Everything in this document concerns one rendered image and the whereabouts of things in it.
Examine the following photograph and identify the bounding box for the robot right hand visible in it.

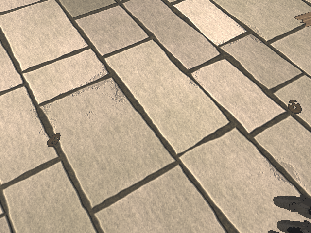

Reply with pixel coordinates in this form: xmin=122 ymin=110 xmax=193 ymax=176
xmin=267 ymin=195 xmax=311 ymax=233

